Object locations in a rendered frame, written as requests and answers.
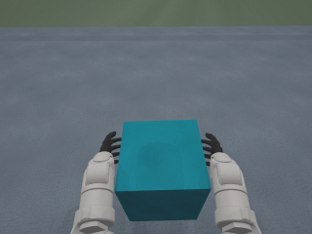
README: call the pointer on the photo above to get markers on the left robot hand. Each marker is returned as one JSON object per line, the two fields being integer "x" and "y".
{"x": 106, "y": 145}

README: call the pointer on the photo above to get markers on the left robot forearm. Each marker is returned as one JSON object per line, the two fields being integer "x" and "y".
{"x": 96, "y": 211}

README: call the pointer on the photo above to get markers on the carton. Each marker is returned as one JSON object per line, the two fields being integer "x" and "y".
{"x": 162, "y": 172}

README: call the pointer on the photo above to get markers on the right robot forearm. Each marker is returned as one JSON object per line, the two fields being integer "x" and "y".
{"x": 233, "y": 213}

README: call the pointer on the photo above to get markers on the right robot hand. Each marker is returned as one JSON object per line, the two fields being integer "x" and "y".
{"x": 214, "y": 146}

